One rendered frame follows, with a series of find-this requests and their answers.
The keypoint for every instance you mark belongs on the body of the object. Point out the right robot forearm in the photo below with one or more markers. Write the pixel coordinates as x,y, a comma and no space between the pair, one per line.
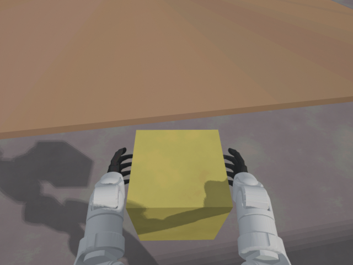
258,239

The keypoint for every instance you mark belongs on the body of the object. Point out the left robot forearm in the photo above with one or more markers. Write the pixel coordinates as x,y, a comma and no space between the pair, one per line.
103,240

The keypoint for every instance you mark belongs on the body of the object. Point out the robot left hand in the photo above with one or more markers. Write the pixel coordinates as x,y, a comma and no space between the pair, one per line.
116,165

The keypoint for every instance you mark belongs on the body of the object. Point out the robot right hand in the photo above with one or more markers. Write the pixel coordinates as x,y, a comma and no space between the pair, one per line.
238,167

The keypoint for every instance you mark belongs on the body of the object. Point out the carton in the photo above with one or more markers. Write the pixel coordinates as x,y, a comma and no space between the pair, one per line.
178,188

